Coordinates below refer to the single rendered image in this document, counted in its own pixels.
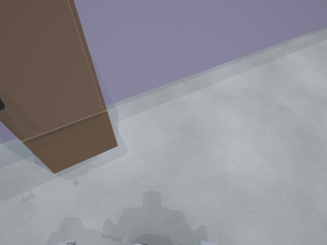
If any cupboard door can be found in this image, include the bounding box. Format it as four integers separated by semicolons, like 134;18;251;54
0;0;103;140

